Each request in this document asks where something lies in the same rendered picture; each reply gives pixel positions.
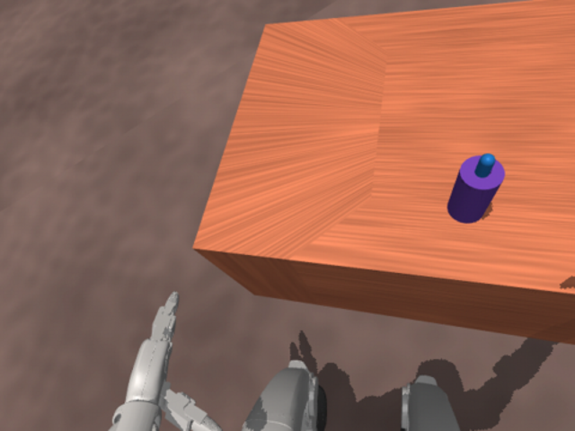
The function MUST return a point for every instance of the left robot arm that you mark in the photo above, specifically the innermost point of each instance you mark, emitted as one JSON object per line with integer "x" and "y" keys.
{"x": 137, "y": 415}

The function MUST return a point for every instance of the left robot hand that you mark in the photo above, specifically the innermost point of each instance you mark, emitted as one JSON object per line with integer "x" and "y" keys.
{"x": 148, "y": 377}

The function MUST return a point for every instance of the bottle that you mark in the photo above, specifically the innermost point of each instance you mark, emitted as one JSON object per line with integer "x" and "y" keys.
{"x": 477, "y": 182}

